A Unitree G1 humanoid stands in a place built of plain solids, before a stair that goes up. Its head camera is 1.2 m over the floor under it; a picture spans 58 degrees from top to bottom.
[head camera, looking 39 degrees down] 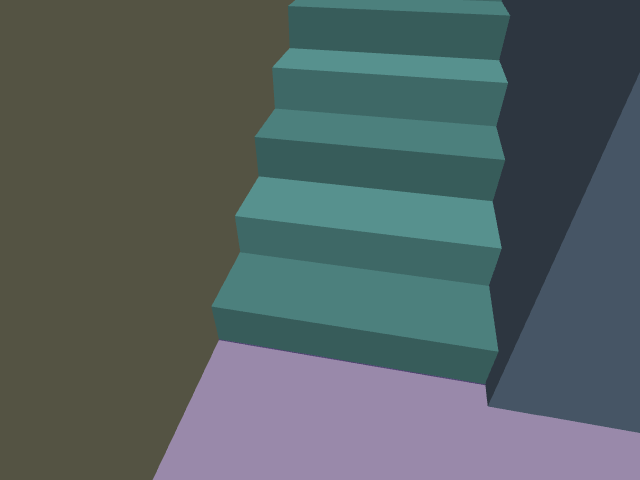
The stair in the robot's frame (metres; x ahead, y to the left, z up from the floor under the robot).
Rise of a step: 0.16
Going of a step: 0.27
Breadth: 0.88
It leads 11 degrees to the right of straight ahead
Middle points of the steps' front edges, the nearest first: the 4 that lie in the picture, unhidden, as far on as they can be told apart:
0.85 -0.08 0.17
1.12 -0.14 0.33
1.38 -0.19 0.50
1.65 -0.24 0.66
